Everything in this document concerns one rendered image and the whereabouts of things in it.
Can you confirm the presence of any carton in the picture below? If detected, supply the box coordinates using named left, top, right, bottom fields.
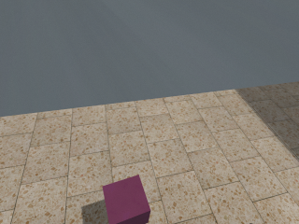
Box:
left=102, top=175, right=151, bottom=224

